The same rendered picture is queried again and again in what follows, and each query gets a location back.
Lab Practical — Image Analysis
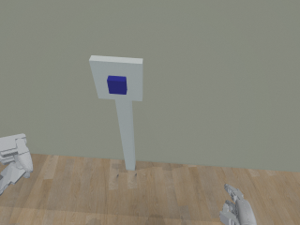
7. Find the button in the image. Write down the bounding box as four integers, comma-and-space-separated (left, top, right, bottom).
107, 75, 128, 95

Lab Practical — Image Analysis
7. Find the panel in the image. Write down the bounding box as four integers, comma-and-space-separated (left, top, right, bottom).
89, 55, 143, 171

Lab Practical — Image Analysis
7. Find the robot right hand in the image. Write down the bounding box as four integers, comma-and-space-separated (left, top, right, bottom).
219, 184, 257, 225

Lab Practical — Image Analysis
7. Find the robot left hand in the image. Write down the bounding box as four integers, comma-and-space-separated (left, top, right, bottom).
0, 133, 34, 196

